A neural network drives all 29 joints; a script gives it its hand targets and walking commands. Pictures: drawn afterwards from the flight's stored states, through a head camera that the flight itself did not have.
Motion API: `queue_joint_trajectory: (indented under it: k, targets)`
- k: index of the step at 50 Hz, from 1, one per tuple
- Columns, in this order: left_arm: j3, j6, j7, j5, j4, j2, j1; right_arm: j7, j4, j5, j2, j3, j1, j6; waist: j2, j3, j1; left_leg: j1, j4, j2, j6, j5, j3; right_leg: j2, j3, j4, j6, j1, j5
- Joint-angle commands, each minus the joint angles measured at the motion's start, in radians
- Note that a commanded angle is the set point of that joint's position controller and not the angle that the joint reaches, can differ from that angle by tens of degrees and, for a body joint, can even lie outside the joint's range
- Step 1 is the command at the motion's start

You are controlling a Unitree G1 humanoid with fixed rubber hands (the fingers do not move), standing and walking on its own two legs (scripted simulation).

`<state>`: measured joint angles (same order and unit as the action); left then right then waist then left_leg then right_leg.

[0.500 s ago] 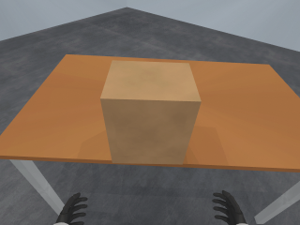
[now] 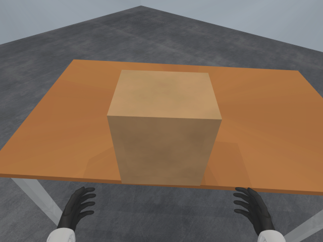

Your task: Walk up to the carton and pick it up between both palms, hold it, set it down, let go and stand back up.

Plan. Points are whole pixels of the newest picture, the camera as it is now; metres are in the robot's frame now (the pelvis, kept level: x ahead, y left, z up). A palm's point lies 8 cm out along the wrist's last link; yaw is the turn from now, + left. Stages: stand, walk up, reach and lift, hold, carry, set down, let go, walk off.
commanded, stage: reach and lift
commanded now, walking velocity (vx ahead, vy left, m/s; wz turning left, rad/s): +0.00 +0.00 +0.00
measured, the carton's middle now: (162, 130) +0.42 +0.03 +0.06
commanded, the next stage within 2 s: none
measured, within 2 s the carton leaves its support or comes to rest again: neither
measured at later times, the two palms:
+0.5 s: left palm (72, 188) +0.23 +0.23 +0.04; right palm (263, 190) +0.26 -0.21 +0.05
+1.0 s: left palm (71, 145) +0.30 +0.24 +0.12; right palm (268, 149) +0.32 -0.22 +0.12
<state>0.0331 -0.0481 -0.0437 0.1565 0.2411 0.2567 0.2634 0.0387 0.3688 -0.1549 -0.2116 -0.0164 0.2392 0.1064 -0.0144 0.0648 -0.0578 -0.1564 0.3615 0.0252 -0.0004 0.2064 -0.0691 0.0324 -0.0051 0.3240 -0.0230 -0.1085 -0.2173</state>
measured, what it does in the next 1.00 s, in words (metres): stands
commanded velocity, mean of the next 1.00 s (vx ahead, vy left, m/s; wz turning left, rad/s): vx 0.00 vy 0.00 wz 0.00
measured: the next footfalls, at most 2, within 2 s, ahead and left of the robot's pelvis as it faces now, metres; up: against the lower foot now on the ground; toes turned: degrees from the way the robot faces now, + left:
none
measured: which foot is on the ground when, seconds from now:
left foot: down 0.00-1.00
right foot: down 0.00-1.00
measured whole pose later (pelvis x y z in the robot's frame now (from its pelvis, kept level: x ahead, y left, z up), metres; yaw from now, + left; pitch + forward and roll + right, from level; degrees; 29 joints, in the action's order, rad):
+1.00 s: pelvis -0.01 +0.00 +0.00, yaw +0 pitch -2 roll +0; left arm -0.12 -0.44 -0.02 0.22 0.16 0.31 -0.27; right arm -0.06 0.33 -0.36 -0.36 0.00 -0.32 -0.25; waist -0.01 0.02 -0.02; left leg -0.09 0.27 0.02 0.00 0.14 -0.05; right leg 0.04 -0.01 0.23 -0.03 -0.04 -0.15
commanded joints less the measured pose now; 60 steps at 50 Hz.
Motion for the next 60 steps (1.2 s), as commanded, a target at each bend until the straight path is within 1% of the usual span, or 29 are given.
queue_joint_trajectory:
  k: [1,4,8,10,14,18,20,23,26,32,35,38,41,43,46,49,56,57,58,59,60]
  targets:
    - [-0.044,0.054,0.01,0.016,-0.131,0.104,-0.111,-0.021,-0.141,-0.034,-0.118,-0.021,-0.114,0.034,0.015,0.047,0.002,0.084,-0.015,-0.016,-0.054,-0.295,0.02,-0.006,-0.033,-0.064,0.016,-0.033,0.234]
    - [-0.051,0.062,0.02,0.023,-0.134,0.108,-0.13,-0.035,-0.145,-0.06,-0.122,-0.008,-0.129,0.033,0.023,0.046,0.008,0.1,-0.015,-0.017,-0.053,-0.325,0.024,-0.009,-0.039,-0.071,0.018,-0.013,0.275]
    - [-0.071,0.072,0.038,0.027,-0.149,0.113,-0.147,-0.056,-0.176,-0.085,-0.127,0.006,-0.142,0.038,0.014,0.049,0.015,0.113,-0.023,-0.019,-0.048,-0.357,0.03,-0.012,-0.044,-0.079,0.023,0.034,0.34]
    - [-0.079,0.078,0.045,0.031,-0.146,0.114,-0.16,-0.065,-0.188,-0.093,-0.126,0.011,-0.154,0.04,0.01,0.04,0.018,0.118,-0.031,-0.019,-0.046,-0.354,0.033,-0.014,-0.046,-0.085,0.025,0.051,0.347]
    - [-0.089,0.094,0.052,0.037,-0.141,0.113,-0.199,-0.075,-0.209,-0.103,-0.123,0.018,-0.184,0.039,0.013,0.018,0.02,0.121,-0.05,-0.017,-0.044,-0.322,0.036,-0.019,-0.05,-0.101,0.025,0.063,0.326]
    - [-0.093,0.08,0.048,0.047,-0.136,0.121,-0.282,-0.077,-0.22,-0.101,-0.131,0.007,-0.26,0.012,0.017,0.01,0.021,0.115,-0.068,-0.016,-0.045,-0.255,0.034,-0.024,-0.044,-0.117,0.027,0.053,0.259]
    - [-0.094,0.059,0.042,0.05,-0.145,0.123,-0.316,-0.077,-0.225,-0.104,-0.139,0.001,-0.291,-0.011,0.018,0.016,0.022,0.122,-0.074,-0.014,-0.048,-0.235,0.033,-0.025,-0.04,-0.122,0.026,0.044,0.242]
    - [-0.108,0.011,0.036,0.05,-0.17,0.132,-0.365,-0.081,-0.241,-0.111,-0.157,-0.008,-0.339,-0.047,0.012,0.048,0.024,0.134,-0.075,-0.014,-0.046,-0.242,0.032,-0.025,-0.035,-0.12,0.03,0.052,0.266]
    - [-0.124,-0.054,0.04,0.049,-0.186,0.139,-0.413,-0.088,-0.245,-0.128,-0.17,-0.005,-0.392,-0.091,0.011,0.065,0.026,0.141,-0.079,-0.015,-0.041,-0.252,0.033,-0.027,-0.034,-0.117,0.035,0.064,0.305]
    - [-0.152,-0.183,0.046,0.046,-0.222,0.145,-0.515,-0.103,-0.237,-0.167,-0.196,-0.005,-0.502,-0.18,0.018,0.074,0.033,0.174,-0.088,-0.011,-0.036,-0.264,0.041,-0.025,-0.034,-0.125,0.032,0.061,0.326]
    - [-0.164,-0.235,0.046,0.045,-0.225,0.146,-0.566,-0.105,-0.225,-0.181,-0.213,-0.009,-0.563,-0.22,0.029,0.074,0.034,0.186,-0.094,-0.009,-0.037,-0.254,0.045,-0.022,-0.032,-0.13,0.027,0.051,0.308]
    - [-0.171,-0.277,0.042,0.051,-0.239,0.149,-0.619,-0.104,-0.226,-0.189,-0.235,-0.018,-0.628,-0.253,0.025,0.095,0.038,0.197,-0.096,-0.007,-0.036,-0.249,0.048,-0.017,-0.03,-0.132,0.023,0.042,0.296]
    - [-0.181,-0.316,0.037,0.055,-0.228,0.158,-0.679,-0.101,-0.21,-0.195,-0.255,-0.027,-0.7,-0.284,0.024,0.105,0.039,0.192,-0.1,-0.005,-0.033,-0.224,0.048,-0.015,-0.028,-0.129,0.022,0.037,0.274]
    - [-0.188,-0.337,0.03,0.058,-0.239,0.165,-0.721,-0.099,-0.208,-0.199,-0.267,-0.034,-0.748,-0.302,0.027,0.124,0.038,0.187,-0.1,-0.005,-0.031,-0.216,0.047,-0.013,-0.027,-0.125,0.021,0.034,0.265]
    - [-0.197,-0.367,0.025,0.064,-0.217,0.177,-0.782,-0.096,-0.184,-0.206,-0.279,-0.034,-0.816,-0.33,0.014,0.143,0.039,0.174,-0.098,-0.006,-0.023,-0.21,0.047,-0.013,-0.026,-0.116,0.022,0.038,0.27]
    - [-0.199,-0.392,0.021,0.074,-0.202,0.187,-0.854,-0.095,-0.153,-0.214,-0.297,-0.036,-0.893,-0.356,0.021,0.174,0.042,0.172,-0.094,-0.007,-0.02,-0.215,0.049,-0.013,-0.027,-0.107,0.022,0.037,0.279]
    - [-0.217,-0.441,0.026,0.074,-0.143,0.216,-0.97,-0.1,-0.08,-0.235,-0.327,-0.024,-1.031,-0.405,0.016,0.235,0.044,0.177,-0.076,-0.014,-0.012,-0.285,0.058,-0.012,-0.03,-0.092,0.025,0.052,0.36]
    - [-0.212,-0.435,0.036,0.072,0.006,0.222,-1.058,-0.096,0.052,-0.23,-0.275,0.017,-1.104,-0.437,0.002,0.166,0.048,0.132,-0.08,-0.013,-0.004,-0.213,0.064,-0.021,-0.02,-0.107,0.029,-0.016,0.268]
    - [-0.22,-0.422,0.035,0.08,-0.007,0.223,-1.058,-0.093,0.032,-0.233,-0.282,-0.008,-1.117,-0.436,0.004,0.178,0.037,0.129,-0.084,-0.012,-0.002,-0.18,0.061,-0.024,-0.019,-0.114,0.026,-0.016,0.228]
    - [-0.207,-0.416,0.025,0.095,-0.039,0.231,-1.081,-0.092,0.018,-0.227,-0.305,-0.019,-1.139,-0.429,0.013,0.21,0.041,0.137,-0.083,-0.011,0.002,-0.185,0.059,-0.023,-0.021,-0.109,0.026,-0.014,0.221]
    - [-0.195,-0.412,0.018,0.098,-0.045,0.238,-1.097,-0.09,0.025,-0.225,-0.312,-0.029,-1.159,-0.425,0.017,0.241,0.044,0.152,-0.077,-0.008,0.004,-0.212,0.064,-0.017,-0.017,-0.104,0.023,-0.014,0.245]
